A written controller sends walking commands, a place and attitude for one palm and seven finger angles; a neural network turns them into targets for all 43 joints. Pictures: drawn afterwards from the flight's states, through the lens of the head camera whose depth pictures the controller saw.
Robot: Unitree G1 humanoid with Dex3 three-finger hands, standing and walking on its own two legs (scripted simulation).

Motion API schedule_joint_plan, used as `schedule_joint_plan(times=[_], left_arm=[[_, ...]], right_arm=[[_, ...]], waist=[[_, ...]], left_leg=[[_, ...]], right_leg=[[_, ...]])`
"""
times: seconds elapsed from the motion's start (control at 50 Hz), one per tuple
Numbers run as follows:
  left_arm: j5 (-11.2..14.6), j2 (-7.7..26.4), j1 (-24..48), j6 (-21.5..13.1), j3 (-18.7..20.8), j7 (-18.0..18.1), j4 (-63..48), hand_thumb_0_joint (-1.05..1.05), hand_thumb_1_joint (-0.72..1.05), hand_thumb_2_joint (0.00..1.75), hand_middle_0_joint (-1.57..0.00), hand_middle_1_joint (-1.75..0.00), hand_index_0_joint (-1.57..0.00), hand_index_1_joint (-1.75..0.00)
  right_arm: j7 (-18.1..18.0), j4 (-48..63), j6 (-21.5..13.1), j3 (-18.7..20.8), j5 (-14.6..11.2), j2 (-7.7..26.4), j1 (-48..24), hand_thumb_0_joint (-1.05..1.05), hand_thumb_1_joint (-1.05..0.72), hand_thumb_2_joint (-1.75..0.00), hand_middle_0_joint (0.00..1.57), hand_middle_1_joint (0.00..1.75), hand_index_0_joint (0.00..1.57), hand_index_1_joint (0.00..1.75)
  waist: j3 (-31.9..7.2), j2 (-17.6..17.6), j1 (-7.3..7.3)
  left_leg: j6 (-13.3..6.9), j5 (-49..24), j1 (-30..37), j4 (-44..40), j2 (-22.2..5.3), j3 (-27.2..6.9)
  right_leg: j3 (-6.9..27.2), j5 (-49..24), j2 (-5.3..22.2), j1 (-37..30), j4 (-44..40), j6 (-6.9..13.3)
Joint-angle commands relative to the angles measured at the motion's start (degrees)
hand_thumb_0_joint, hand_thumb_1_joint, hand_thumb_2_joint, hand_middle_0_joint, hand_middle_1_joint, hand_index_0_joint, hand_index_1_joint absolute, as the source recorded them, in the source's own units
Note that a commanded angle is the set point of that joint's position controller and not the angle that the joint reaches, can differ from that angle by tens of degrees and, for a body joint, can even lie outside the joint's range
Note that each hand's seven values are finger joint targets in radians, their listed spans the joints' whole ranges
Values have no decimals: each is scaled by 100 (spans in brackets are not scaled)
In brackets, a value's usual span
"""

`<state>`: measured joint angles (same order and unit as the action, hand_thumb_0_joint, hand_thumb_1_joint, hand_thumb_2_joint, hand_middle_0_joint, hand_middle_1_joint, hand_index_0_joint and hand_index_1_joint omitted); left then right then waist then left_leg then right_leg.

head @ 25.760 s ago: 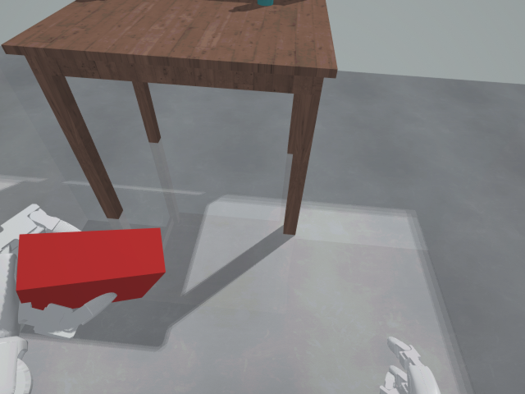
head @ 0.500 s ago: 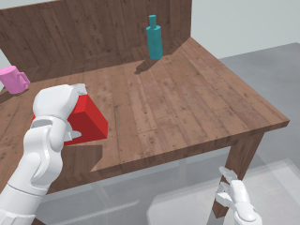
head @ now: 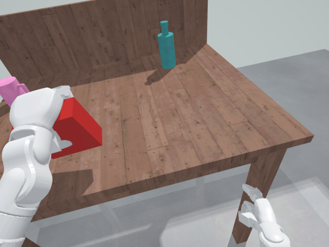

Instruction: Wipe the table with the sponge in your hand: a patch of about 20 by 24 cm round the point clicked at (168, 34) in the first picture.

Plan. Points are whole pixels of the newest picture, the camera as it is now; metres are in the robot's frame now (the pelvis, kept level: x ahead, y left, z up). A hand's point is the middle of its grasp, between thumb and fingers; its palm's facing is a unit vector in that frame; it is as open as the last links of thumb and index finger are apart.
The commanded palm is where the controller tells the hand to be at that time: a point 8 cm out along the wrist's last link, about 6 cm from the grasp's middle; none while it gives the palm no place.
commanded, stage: move the sponge above the wiping area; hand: left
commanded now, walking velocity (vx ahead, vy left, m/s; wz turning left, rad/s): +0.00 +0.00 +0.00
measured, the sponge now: (68, 135) +0.27 +0.29 +0.18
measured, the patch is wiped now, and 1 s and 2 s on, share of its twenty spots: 0.10 0.10 0.20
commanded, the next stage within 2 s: lower the sponge onto the table in 0.36 s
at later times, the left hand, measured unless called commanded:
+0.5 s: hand (47, 119) +0.26 +0.30 +0.24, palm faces +0.29 -0.02 -0.96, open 9.6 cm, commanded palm +0.20 +0.28 +0.28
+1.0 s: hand (51, 126) +0.26 +0.30 +0.22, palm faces +0.29 -0.09 -0.95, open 9.6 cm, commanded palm +0.20 +0.28 +0.27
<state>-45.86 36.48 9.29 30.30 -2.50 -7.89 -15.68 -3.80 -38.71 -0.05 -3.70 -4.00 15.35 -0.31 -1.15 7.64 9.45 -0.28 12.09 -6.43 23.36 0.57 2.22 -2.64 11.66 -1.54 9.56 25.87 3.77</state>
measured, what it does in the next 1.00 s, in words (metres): stands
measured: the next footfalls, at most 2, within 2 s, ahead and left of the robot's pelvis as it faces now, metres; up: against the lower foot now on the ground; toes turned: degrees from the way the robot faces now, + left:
none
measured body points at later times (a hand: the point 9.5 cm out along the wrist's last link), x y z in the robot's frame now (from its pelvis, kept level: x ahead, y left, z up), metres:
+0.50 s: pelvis -0.02 +0.00 +0.00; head -0.05 -0.07 +0.44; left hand +0.24 +0.30 +0.29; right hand +0.25 -0.19 -0.07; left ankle +0.01 +0.12 -0.74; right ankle +0.03 -0.08 -0.74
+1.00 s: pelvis -0.01 +0.01 +0.00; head -0.04 -0.05 +0.44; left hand +0.24 +0.30 +0.27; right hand +0.26 -0.17 -0.07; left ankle +0.01 +0.12 -0.74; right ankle +0.03 -0.08 -0.74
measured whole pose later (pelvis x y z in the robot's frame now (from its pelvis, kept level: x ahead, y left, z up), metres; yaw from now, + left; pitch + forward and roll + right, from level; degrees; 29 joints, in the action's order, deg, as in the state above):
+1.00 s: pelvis -0.01 +0.01 +0.00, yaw +0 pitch -4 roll +1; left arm -45.5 32.9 10.0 31.4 0.2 -8.3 -12.9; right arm -3.7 -37.5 -0.4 -3.9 -4.8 14.9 0.5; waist -1.4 8.0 8.4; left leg -0.9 11.3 -8.1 23.7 1.2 2.0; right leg -2.7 10.5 -1.0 10.8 25.6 3.0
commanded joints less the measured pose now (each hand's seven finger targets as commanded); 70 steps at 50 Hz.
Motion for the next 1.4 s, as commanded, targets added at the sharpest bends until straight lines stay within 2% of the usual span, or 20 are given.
schedule_joint_plan(times=[0.0, 0.04, 0.1, 0.16, 0.24, 0.32, 0.4, 0.42, 0.44, 0.54, 0.64, 0.72, 0.82, 0.94, 1.0, 1.12, 1.18, 1.22, 1.28, 1.38], left_arm=[[0, 1151, 1082, 211, 1093, -3, -406, 0, 10, 130, -120, -160, -120, -160], [61, 768, 779, 275, 775, -176, -421, 0, 10, 130, -120, -160, -120, -160], [24, 908, 661, 173, 765, -284, -691, 0, 10, 130, -120, -160, -120, -160], [-233, 1424, 1444, -30, 939, -214, -1011, 0, 10, 130, -120, -160, -120, -160], [-700, 2266, 2653, -447, 1341, 98, -1660, 0, 10, 130, -120, -160, -120, -160], [-461, 2140, 2421, -498, 1575, 286, -764, 0, 10, 130, -120, -160, -120, -160], [-41, 1583, 2009, -225, 1338, 211, 160, 0, 10, 130, -120, -160, -120, -160], [-64, 1528, 1799, -142, 1290, 118, 333, 0, 10, 130, -120, -160, -120, -160], [-19, 1164, 1802, -129, 974, 33, 322, 0, 10, 130, -120, -160, -120, -160], [-74, 926, 1529, -118, 628, -249, -6, 0, 10, 130, -120, -160, -120, -160], [-509, 1787, 2704, -395, 990, -111, -967, 0, 10, 130, -120, -160, -120, -160], [-618, 2249, 2657, -560, 1554, 220, -1428, 0, 10, 130, -120, -160, -120, -160], [-206, 1530, 2088, -239, 1383, 362, -258, 0, 10, 130, -120, -160, -120, -160], [20, 279, 979, 17, 407, -35, -611, 0, 10, 130, -120, -160, -120, -160], [-66, 394, 1029, 16, 341, -75, -1024, 0, 10, 130, -120, -160, -120, -160], [-696, 1759, 2144, -171, 1184, 300, -1924, 0, 10, 130, -120, -160, -120, -160], [-622, 1173, 1929, -95, 840, 405, -632, 0, 10, 130, -120, -160, -120, -160], [-495, 1270, 1677, -10, 1050, 371, -677, 0, 10, 130, -120, -160, -120, -160], [-258, 642, 1337, 73, 563, 190, -453, 0, 10, 130, -120, -160, -120, -160], [-277, 619, 921, 52, 437, -60, -540, 0, 10, 130, -120, -160, -120, -160]], right_arm=[[-26, 1149, -205, 184, -60, 511, -1332, 0, -90, -90, 20, 30, 20, 30], [-17, 1302, -204, 144, -106, 494, -1394, 0, -90, -90, 20, 30, 20, 30], [-47, 1379, -217, 161, -106, 517, -1357, 0, -90, -90, 20, 30, 20, 30], [-145, 1386, -384, 154, -21, 495, -1364, 0, -90, -90, 20, 30, 20, 30], [-255, 1266, -624, 179, 171, 454, -1317, 0, -90, -90, 20, 30, 20, 30], [-217, 1086, -661, 181, 78, 421, -1417, 0, -90, -90, 20, 30, 20, 30], [-174, 919, -509, 243, 24, 512, -1280, 0, -90, -90, 20, 30, 20, 30], [-186, 1013, -516, 198, -23, 496, -1467, 0, -90, -90, 20, 30, 20, 30], [-167, 1055, -478, 204, -38, 493, -1349, 0, -90, -90, 20, 30, 20, 30], [-140, 1317, -444, 171, -86, 516, -1346, 0, -90, -90, 20, 30, 20, 30], [-217, 1340, -613, 171, 63, 477, -1364, 0, -90, -90, 20, 30, 20, 30], [-179, 1277, -723, 184, 128, 421, -1417, 0, -90, -90, 20, 30, 20, 30], [-106, 1015, -588, 206, 39, 451, -1407, 0, -90, -90, 20, 30, 20, 30], [-16, 1319, -375, 159, -87, 433, -1351, 0, -90, -90, 20, 30, 20, 30], [-29, 1380, -309, 149, -85, 459, -1355, 0, -90, -90, 20, 30, 20, 30], [-101, 1393, -426, 124, 84, 445, -1490, 0, -90, -90, 20, 30, 20, 30], [-68, 1071, -363, 132, 95, 432, -1212, 0, -90, -90, 20, 30, 20, 30], [-62, 1153, -376, 151, 14, 421, -1440, 0, -90, -90, 20, 30, 20, 30], [-29, 1142, -304, 139, 3, 435, -1361, 0, -90, -90, 20, 30, 20, 30], [-40, 1261, -312, 149, -20, 498, -1314, 0, -90, -90, 20, 30, 20, 30]], waist=[[-770, -706, -57], [-777, -691, -124], [-874, -763, -171], [-1114, -656, -197], [-1712, 170, -46], [-1116, -152, 53], [-702, -634, -7], [-533, -632, -24], [-577, -693, -103], [-893, -692, -177], [-1628, -250, -89], [-1694, 180, 138], [-874, -562, 63], [-869, -607, -104], [-920, -653, -162], [-1545, 97, 20], [-905, -318, -64], [-895, -382, 32], [-757, -576, -82], [-860, -536, -157]], left_leg=[[-38, -1024, -271, -214, 17, -358], [-56, -852, -353, -161, -5, -348], [-102, -644, -372, -64, 5, -344], [-125, -586, -250, 63, 63, -381], [-130, -902, 65, 60, 176, -470], [-47, -633, -50, -156, 116, -559], [2, -415, -378, -215, 49, -428], [-5, -276, -423, -198, 50, -436], [-5, -234, -499, -179, 37, -373], [-55, -75, -522, -109, 27, -369], [-104, -465, -218, -14, 118, -457], [-77, -931, -19, -177, 103, -621], [-4, -659, -207, -293, 22, -528], [-33, -481, -311, -336, -29, -415], [-77, -387, -256, -359, -20, -434], [-121, -793, 22, -360, 62, -589], [-41, -838, -123, -419, 51, -512], [-61, -746, -75, -379, 49, -530], [-56, -721, -226, -378, 30, -412], [-113, -564, -279, -256, 32, -399]], right_leg=[[696, -694, 282, -448, -568, -24], [715, -492, 330, -400, -588, -44], [714, -279, 366, -373, -557, -104], [965, 275, 405, -282, -590, -60], [1159, 281, 366, -521, -475, 146], [1347, 489, 261, -307, -698, 227], [950, 383, 356, -265, -749, 15], [1204, 648, 327, -115, -843, 71], [955, 597, 412, -137, -789, -18], [842, 624, 449, -219, -666, -70], [939, 448, 413, -465, -414, 45], [1117, -73, 225, -639, -302, 248], [1032, 63, 207, -307, -624, 166], [536, -193, 281, -318, -536, -7], [455, -131, 239, -309, -510, -44], [969, -119, 67, -675, -349, 195], [687, -101, 117, -394, -579, 157], [963, -18, 88, -372, -627, 210], [578, -205, 208, -395, -640, 42], [632, -99, 253, -374, -609, 1]])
